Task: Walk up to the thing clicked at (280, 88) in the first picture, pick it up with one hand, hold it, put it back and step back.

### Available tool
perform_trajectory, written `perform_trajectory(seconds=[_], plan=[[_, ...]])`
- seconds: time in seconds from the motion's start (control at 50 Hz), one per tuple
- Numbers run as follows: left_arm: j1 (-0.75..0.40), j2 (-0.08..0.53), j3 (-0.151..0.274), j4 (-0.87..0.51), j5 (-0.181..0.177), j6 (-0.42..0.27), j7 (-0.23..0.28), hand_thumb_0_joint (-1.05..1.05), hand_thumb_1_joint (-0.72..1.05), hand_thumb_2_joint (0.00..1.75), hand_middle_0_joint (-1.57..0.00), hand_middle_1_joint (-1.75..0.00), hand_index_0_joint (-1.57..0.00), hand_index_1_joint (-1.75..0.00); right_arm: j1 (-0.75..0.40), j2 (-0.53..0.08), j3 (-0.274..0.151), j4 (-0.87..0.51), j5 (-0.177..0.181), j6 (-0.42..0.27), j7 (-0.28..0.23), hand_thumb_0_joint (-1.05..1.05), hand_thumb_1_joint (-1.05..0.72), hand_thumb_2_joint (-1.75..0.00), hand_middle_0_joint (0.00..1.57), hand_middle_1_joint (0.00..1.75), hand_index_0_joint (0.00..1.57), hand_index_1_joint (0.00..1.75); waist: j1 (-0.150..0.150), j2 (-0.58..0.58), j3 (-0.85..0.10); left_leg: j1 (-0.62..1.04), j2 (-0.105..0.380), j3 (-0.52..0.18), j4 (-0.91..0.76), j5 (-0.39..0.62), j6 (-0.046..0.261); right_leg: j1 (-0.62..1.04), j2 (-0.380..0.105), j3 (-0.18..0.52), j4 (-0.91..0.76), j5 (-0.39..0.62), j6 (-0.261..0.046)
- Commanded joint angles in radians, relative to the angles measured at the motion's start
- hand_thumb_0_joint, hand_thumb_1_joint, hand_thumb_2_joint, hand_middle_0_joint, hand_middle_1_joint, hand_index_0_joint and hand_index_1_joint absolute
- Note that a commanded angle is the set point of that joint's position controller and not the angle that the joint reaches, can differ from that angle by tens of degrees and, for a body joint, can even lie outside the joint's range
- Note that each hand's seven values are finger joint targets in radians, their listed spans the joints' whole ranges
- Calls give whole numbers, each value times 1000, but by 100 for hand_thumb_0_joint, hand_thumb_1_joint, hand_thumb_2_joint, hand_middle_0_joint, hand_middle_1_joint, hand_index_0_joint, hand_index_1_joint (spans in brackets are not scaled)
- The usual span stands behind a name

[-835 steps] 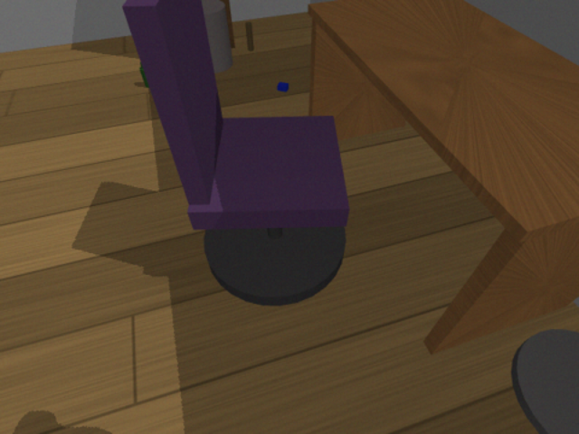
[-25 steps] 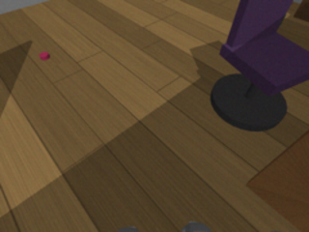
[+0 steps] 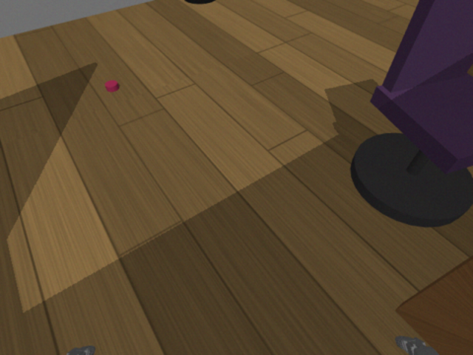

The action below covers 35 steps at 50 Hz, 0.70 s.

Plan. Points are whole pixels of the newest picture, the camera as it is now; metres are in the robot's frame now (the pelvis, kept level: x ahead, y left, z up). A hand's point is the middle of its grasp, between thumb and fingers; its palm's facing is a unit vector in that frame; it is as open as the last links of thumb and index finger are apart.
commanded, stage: walk up
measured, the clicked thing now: out of the picture +1.45 -2.12 -0.74
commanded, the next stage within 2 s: stand in 0.14 s
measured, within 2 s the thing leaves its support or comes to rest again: neither
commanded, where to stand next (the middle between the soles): +0.06 +0.01 m, yaw -4 degrees
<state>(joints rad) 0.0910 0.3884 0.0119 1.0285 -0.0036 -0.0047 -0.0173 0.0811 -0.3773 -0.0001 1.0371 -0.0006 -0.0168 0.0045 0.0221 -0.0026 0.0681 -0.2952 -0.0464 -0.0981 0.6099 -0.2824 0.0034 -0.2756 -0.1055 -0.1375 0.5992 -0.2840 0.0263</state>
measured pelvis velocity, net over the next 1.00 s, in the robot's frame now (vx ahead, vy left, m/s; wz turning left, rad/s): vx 0.01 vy -0.02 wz -0.04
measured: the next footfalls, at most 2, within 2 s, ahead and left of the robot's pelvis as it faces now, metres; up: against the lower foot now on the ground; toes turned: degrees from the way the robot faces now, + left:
none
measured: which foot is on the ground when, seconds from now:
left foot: down 0.00-1.00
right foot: down 0.00-1.00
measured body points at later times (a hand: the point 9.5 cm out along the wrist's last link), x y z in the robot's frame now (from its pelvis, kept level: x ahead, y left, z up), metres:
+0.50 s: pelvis +0.00 -0.01 +0.02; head +0.00 -0.01 +0.47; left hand +0.09 +0.29 -0.12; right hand +0.09 -0.31 -0.11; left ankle +0.03 +0.12 -0.73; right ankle +0.02 -0.14 -0.73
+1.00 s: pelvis +0.01 -0.02 +0.02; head +0.02 -0.02 +0.47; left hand +0.07 +0.25 -0.13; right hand +0.04 -0.29 -0.13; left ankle +0.03 +0.12 -0.73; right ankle +0.02 -0.14 -0.73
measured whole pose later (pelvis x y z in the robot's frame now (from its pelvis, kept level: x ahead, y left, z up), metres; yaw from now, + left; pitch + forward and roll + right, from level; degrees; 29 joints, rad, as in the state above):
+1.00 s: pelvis +0.01 -0.02 +0.02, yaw -3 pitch -2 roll +0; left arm 0.13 0.29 0.01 1.18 0.00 0.00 0.00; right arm 0.15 -0.27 0.02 1.20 -0.01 0.01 0.00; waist 0.01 0.00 0.04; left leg -0.14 0.01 -0.07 0.35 -0.17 -0.03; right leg -0.15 -0.04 -0.12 0.36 -0.17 0.00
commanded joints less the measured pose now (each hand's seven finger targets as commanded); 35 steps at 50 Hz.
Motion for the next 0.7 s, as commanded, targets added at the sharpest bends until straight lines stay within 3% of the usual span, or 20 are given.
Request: perform_trajectory(seconds=[0.0,0.1,0.12,0.14,0.22,0.26,0.34,0.38,0.46,0.48,0.5,0.52,0.62,0.68], plan=[[-58,223,48,-33,5,-22,12,0,90,90,-20,-30,-20,-30,-43,-230,-52,-31,-6,-18,-13,0,-90,-90,20,30,20,30,-5,10,-79,-33,100,-135,-192,37,56,82,-80,134,-189,-106,-73],[-73,226,53,-8,6,-28,11,0,90,90,-20,-30,-20,-30,-46,-224,-45,-3,-5,-20,-10,0,-90,-90,20,30,20,30,-3,-6,-103,-1,95,-115,-192,159,48,139,-89,126,-227,-11,-65],[-59,203,38,7,6,-27,13,0,90,90,-20,-30,-20,-30,-47,-179,-38,-3,-10,-24,-6,0,-90,-90,20,30,20,30,-6,-28,-139,77,127,-102,-235,245,31,150,-61,127,-231,30,-55],[-42,191,35,15,2,-29,15,0,90,90,-20,-30,-20,-30,-51,-195,-39,2,-11,-28,-5,0,-90,-90,20,30,20,30,3,1,-155,128,140,-107,-223,340,28,155,-52,117,-221,113,-47],[-53,200,34,34,-2,-26,18,0,90,90,-20,-30,-20,-30,-61,-206,-41,22,-8,-23,-11,0,-90,-90,20,30,20,30,1,35,-139,105,142,-85,-253,396,19,224,-53,119,-237,194,-43],[-55,205,33,45,1,-25,17,0,90,90,-20,-30,-20,-30,-70,-186,-38,28,-2,-17,-11,0,-90,-90,20,30,20,30,-1,11,-117,114,139,-71,-271,330,9,206,-54,123,-266,154,-44],[-58,199,31,58,4,-27,20,0,90,90,-20,-30,-20,-30,-69,-184,-42,40,0,-9,-11,0,-90,-90,20,30,20,30,-8,0,-124,119,141,-60,-291,300,8,228,-57,128,-291,165,-41],[-52,192,29,66,5,-25,20,0,90,90,-20,-30,-20,-30,-76,-173,-41,48,-2,-5,-9,0,-90,-90,20,30,20,30,-5,4,-92,103,134,-57,-305,229,5,210,-57,136,-320,97,-39],[-48,178,27,74,7,-21,19,0,90,90,-20,-30,-20,-30,-64,-168,-40,59,-4,-4,-9,0,-90,-90,20,30,20,30,-8,27,-70,90,133,-53,-341,158,0,193,-50,138,-327,52,-40],[-42,167,26,78,5,-20,20,0,90,90,-20,-30,-20,-30,-62,-154,-37,63,-3,-4,-8,0,-90,-90,20,30,20,30,-5,25,-80,93,137,-55,-339,179,3,210,-51,137,-324,70,-41],[-42,170,26,79,7,-19,19,0,90,90,-20,-30,-20,-30,-50,-147,-34,67,-5,-2,-7,0,-90,-90,20,30,20,30,-8,12,-60,68,129,-52,-351,130,-4,194,-45,138,-329,32,-36],[-41,167,27,77,8,-19,19,0,90,90,-20,-30,-20,-30,-61,-151,-36,64,-5,-3,-7,0,-90,-90,20,30,20,30,-4,13,-73,93,135,-52,-344,157,1,194,-47,138,-327,53,-39],[-32,144,23,83,11,-15,21,0,90,90,-20,-30,-20,-30,-38,-126,-33,74,-7,2,-6,0,-90,-90,20,30,20,30,-8,0,-51,87,124,-45,-341,113,0,150,-44,148,-349,-25,-37],[-38,137,26,79,9,-14,21,0,90,90,-20,-30,-20,-30,-14,-116,-28,82,-10,2,-8,0,-90,-90,20,30,20,30,-10,12,-63,73,129,-46,-345,123,-1,179,-40,146,-329,17,-36]])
